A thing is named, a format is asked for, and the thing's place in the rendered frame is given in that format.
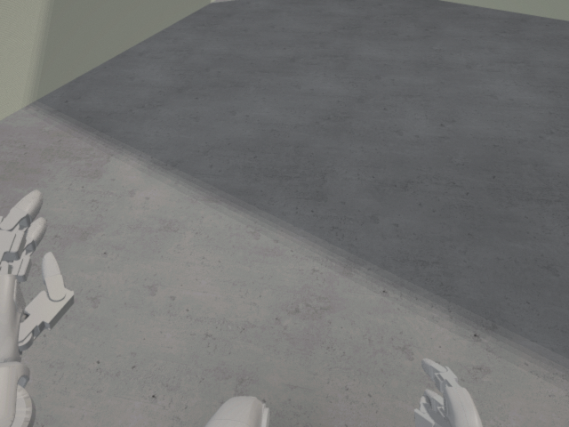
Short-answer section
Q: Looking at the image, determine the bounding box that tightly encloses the robot left hand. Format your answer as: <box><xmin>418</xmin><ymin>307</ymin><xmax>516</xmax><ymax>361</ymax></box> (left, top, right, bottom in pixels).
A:
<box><xmin>0</xmin><ymin>189</ymin><xmax>74</xmax><ymax>363</ymax></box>

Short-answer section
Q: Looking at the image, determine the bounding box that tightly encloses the robot right hand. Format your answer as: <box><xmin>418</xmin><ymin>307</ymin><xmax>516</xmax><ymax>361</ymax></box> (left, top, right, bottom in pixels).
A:
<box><xmin>414</xmin><ymin>359</ymin><xmax>483</xmax><ymax>427</ymax></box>

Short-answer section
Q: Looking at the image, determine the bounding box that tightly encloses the left robot forearm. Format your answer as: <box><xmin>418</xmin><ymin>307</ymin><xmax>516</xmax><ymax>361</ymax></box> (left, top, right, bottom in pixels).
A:
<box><xmin>0</xmin><ymin>361</ymin><xmax>36</xmax><ymax>427</ymax></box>

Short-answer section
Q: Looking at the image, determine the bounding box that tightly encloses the robot left thigh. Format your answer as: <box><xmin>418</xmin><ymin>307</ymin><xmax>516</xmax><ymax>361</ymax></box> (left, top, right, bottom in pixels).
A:
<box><xmin>204</xmin><ymin>396</ymin><xmax>269</xmax><ymax>427</ymax></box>

